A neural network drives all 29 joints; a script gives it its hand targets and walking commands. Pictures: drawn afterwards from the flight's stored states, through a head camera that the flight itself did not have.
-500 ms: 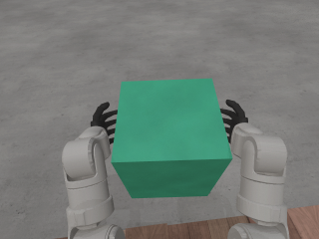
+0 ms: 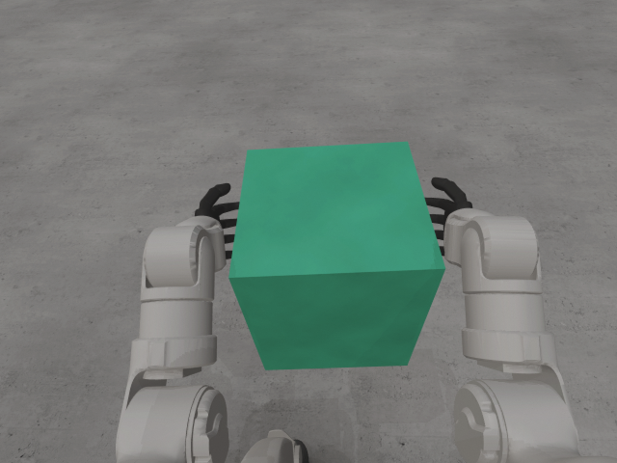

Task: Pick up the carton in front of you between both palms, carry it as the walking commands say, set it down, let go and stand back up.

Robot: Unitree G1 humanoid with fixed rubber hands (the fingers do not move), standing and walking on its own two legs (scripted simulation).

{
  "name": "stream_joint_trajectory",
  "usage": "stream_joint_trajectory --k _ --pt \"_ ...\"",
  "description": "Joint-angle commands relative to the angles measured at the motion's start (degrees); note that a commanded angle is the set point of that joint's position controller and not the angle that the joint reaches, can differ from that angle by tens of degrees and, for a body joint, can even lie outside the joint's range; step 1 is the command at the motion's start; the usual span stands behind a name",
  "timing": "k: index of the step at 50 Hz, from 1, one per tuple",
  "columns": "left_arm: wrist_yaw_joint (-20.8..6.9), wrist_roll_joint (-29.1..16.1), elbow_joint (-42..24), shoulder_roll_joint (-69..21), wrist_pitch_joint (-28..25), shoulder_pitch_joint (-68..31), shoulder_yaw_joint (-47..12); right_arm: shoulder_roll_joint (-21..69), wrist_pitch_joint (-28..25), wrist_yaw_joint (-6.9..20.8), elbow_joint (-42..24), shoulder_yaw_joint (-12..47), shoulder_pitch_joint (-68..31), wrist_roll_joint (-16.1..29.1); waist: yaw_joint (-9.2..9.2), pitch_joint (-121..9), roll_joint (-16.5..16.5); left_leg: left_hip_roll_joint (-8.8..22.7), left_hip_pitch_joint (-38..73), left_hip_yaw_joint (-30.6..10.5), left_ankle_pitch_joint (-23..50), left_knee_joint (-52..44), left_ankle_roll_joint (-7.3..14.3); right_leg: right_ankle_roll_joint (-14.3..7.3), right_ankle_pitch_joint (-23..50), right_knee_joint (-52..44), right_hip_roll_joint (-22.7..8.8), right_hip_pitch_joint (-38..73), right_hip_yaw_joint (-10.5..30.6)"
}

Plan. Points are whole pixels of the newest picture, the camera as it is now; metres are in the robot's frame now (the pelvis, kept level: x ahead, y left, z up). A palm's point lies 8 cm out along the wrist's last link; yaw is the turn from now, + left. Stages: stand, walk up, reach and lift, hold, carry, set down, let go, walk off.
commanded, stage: carry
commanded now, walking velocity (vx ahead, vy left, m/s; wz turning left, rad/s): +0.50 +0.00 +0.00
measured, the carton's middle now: (331, 263) +0.38 +0.02 +0.04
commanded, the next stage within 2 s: none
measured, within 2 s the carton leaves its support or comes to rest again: neither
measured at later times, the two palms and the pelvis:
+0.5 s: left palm (249, 97) +0.68 +0.17 +0.12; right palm (420, 96) +0.67 -0.13 +0.12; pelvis +0.31 +0.03 -0.01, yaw +1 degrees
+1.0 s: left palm (261, 25) +0.96 +0.19 +0.14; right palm (396, 23) +0.97 -0.11 +0.13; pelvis +0.61 +0.02 +0.01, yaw +2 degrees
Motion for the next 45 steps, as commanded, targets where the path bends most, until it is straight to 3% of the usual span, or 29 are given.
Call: stream_joint_trajectory --k 1,2,3,4,5,6,7,8,10,12,17,24,26,27,28,29,30,31,32,34,35,36,39,42,45 --pt "-14.3 -26.2 -4.8 -63.6 -0.7 -38.8 -34.9 59.7 -2.5 10.9 -0.6 33.9 -36.2 20.3 -1.13 -19.8 -8.9 -4.6 15.7 5.2 6.5 -13.0 1.3 -3.1 59.3 4.0 -10.3 13.0 5.0" --pt "-14.3 -26.0 -4.3 -63.7 -0.7 -38.9 -35.1 59.7 -2.6 11.2 0.4 33.5 -35.1 20.2 -4.75 -23.2 -8.7 -5.4 27.2 6.9 7.5 -15.4 1.4 -1.1 61.6 12.2 -9.5 10.4 2.0" --pt "-14.4 -25.8 -4.6 -63.5 -0.9 -39.9 -35.6 59.5 -2.9 11.7 0.0 33.3 -35.5 20.5 -6.89 -26.0 -5.6 -1.9 38.8 3.0 4.8 -14.6 0.9 0.4 49.9 22.8 -7.7 2.0 0.8" --pt "-14.3 -25.7 -4.8 -64.3 -1.0 -40.8 -36.2 59.0 -2.9 12.1 -0.5 33.1 -37.4 21.4 -5.87 -31.0 4.4 11.9 54.1 -12.7 20.0 -4.8 2.3 1.8 13.3 32.5 -5.4 -12.0 2.8" --pt "-13.8 -25.9 -5.0 -64.3 -0.6 -41.9 -35.3 57.9 -3.1 12.1 -0.7 33.2 -39.1 21.7 -7.11 -36.8 16.2 21.6 66.9 -36.0 11.8 -9.7 12.9 3.1 -7.2 48.5 3.5 -29.6 6.3" --pt "-13.1 -25.9 -7.1 -63.6 -0.6 -43.9 -35.9 59.5 -3.3 12.3 -2.2 34.1 -38.8 23.6 -8.13 -34.8 14.3 19.1 64.4 -38.8 -1.3 -15.1 13.5 1.6 -5.6 52.2 2.5 -35.5 9.3" --pt "-12.3 -26.3 -9.9 -64.4 -0.5 -46.6 -36.2 60.4 -3.5 12.3 -6.9 35.2 -42.8 25.5 -7.96 -30.9 11.7 16.7 60.4 -33.7 -1.8 -15.4 11.5 0.8 -2.8 52.2 0.5 -38.2 9.0" --pt "-11.5 -26.5 -12.2 -64.2 -0.4 -47.5 -36.0 61.4 -3.3 12.3 -10.7 36.4 -46.5 27.6 -7.41 -29.1 6.5 15.2 56.0 -29.3 2.0 -15.3 9.6 0.6 0.4 49.8 -1.1 -38.0 8.9" --pt "-9.7 -25.3 -15.2 -62.5 0.0 -46.3 -35.3 62.2 -2.7 12.1 -15.9 38.3 -50.2 30.5 -6.69 -29.6 4.0 13.9 50.3 -23.8 6.3 -16.0 8.5 1.1 3.4 45.2 -2.8 -34.4 8.6" --pt "-8.5 -23.5 -16.9 -59.7 0.4 -44.7 -34.2 60.8 -2.2 12.0 -18.9 38.5 -51.2 31.4 -6.71 -31.0 4.2 13.0 50.6 -20.6 9.1 -15.4 8.7 1.6 4.2 42.9 -2.9 -35.0 7.8" --pt "-8.4 -19.1 -11.4 -57.6 2.3 -37.6 -34.4 59.4 -0.2 13.2 -12.5 38.3 -43.9 29.5 -7.86 -28.5 5.5 11.4 53.0 -15.1 19.2 -14.1 9.3 2.2 9.3 33.9 -3.8 -43.3 5.2" --pt "-11.5 -18.5 -1.6 -61.3 1.3 -36.5 -33.8 62.9 -2.0 15.6 -0.7 36.2 -41.0 26.4 -9.22 -19.4 6.6 7.2 50.7 -7.2 29.2 -14.6 6.1 0.3 25.2 8.9 0.2 -35.2 -1.6" --pt "-12.2 -19.3 -0.4 -62.6 0.7 -37.5 -33.3 63.8 -3.1 15.7 -0.1 35.9 -41.8 26.4 -8.08 -18.4 8.3 7.4 48.1 -4.9 36.0 -12.6 4.2 -1.5 26.7 3.2 1.8 -26.3 -3.4" --pt "-12.4 -19.7 -0.2 -62.8 0.3 -37.9 -33.1 63.9 -3.5 15.6 -0.2 35.8 -42.5 26.6 -6.61 -20.1 9.1 7.5 46.8 -3.6 39.4 -8.6 2.8 -2.3 26.3 1.1 2.7 -19.3 -4.1" --pt "-12.5 -20.1 0.1 -63.0 -0.1 -37.6 -32.7 64.1 -3.8 15.4 -0.4 36.0 -43.1 26.7 -4.34 -23.2 7.7 6.5 43.0 -0.9 36.7 -1.3 0.8 -2.5 26.7 -2.6 3.7 -7.8 -5.2" --pt "-12.7 -20.3 0.3 -62.6 -0.5 -37.1 -32.1 64.0 -4.1 15.2 -0.3 35.9 -43.4 26.7 -2.41 -26.8 4.5 5.1 34.3 -0.2 23.2 7.9 -0.7 -3.0 24.9 -1.7 -1.0 5.3 0.0" --pt "-12.9 -20.1 0.5 -61.2 -0.7 -36.9 -31.1 64.8 -4.1 15.1 0.1 35.8 -42.9 26.6 -3.20 -32.5 -6.2 0.6 19.6 -1.0 -4.8 21.1 -2.2 -6.9 27.1 1.2 -17.8 19.6 23.3" --pt "-12.8 -20.3 2.1 -62.0 -1.2 -36.3 -31.0 64.8 -4.1 14.8 0.4 35.4 -43.0 26.5 -1.37 -33.3 -15.7 -7.3 5.4 -4.1 -28.2 32.3 -2.9 -14.4 20.7 -6.0 -22.6 26.2 41.5" --pt "-13.1 -21.0 0.9 -62.9 -1.5 -35.9 -30.9 65.1 -4.4 14.4 -0.4 35.9 -43.5 26.8 -1.90 -30.4 -12.7 -3.6 0.8 -7.5 -27.1 36.9 -1.9 -14.0 18.3 -7.1 -22.2 24.4 39.3" --pt "-13.3 -23.7 -5.1 -65.8 -2.1 -40.8 -33.4 65.9 -5.0 13.4 -3.6 36.3 -45.2 26.9 -2.60 -26.9 -4.3 -0.2 0.2 -7.6 -21.4 33.1 -1.7 -10.2 24.4 -7.5 -18.1 17.4 28.3" --pt "-13.2 -25.2 -7.7 -66.8 -2.2 -43.0 -34.7 66.1 -5.1 12.9 -5.0 36.4 -45.1 27.0 -2.78 -26.5 -3.0 1.1 1.4 -7.6 -19.8 29.8 -2.1 -9.2 24.5 -8.2 -17.1 14.3 24.8" --pt "-13.1 -26.2 -9.7 -67.2 -2.2 -44.3 -35.6 66.3 -5.1 12.3 -6.1 36.6 -44.7 27.0 -3.13 -26.9 -2.8 1.4 3.1 -6.9 -18.8 27.4 -2.7 -8.5 24.4 -8.9 -16.4 12.9 22.5" --pt "-12.8 -27.1 -13.2 -66.4 -1.9 -43.6 -36.8 65.6 -5.0 11.0 -7.8 37.6 -41.2 26.2 -3.00 -27.7 -4.1 1.7 2.5 -4.7 -17.9 21.0 -3.7 -8.9 28.7 -10.0 -15.9 13.6 18.4" --pt "-12.9 -27.0 -14.4 -64.2 -1.1 -41.7 -37.3 63.9 -4.7 10.0 -9.3 38.7 -39.4 25.3 -2.19 -26.6 -5.3 1.9 -1.2 -2.8 -15.1 14.9 -4.4 -8.8 37.3 -9.3 -15.0 17.1 14.8" --pt "-13.3 -26.0 -13.9 -62.4 0.1 -37.5 -36.9 62.5 -3.7 9.7 -10.1 39.3 -36.6 24.1 -1.70 -25.0 -6.6 1.5 -3.1 -1.2 -9.8 8.0 -4.4 -7.5 44.2 -8.1 -13.2 20.4 11.6"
